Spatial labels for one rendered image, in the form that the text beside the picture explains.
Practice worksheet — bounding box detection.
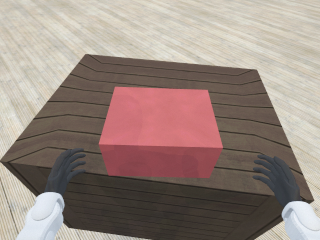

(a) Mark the right robot forearm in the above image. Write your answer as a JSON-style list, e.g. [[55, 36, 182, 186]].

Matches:
[[281, 201, 320, 240]]

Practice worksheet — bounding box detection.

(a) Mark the right robot hand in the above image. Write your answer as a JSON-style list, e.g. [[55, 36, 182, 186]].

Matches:
[[252, 154, 302, 208]]

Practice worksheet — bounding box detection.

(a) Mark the carton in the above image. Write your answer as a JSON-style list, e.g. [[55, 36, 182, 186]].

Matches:
[[98, 86, 223, 178]]

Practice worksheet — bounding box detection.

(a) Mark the pedestal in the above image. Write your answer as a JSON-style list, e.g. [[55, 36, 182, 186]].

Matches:
[[0, 54, 315, 240]]

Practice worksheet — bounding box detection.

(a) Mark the left robot hand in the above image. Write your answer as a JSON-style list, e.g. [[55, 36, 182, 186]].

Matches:
[[44, 148, 86, 197]]

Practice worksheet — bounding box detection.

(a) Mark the left robot forearm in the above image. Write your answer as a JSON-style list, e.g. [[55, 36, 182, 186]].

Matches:
[[15, 192, 65, 240]]

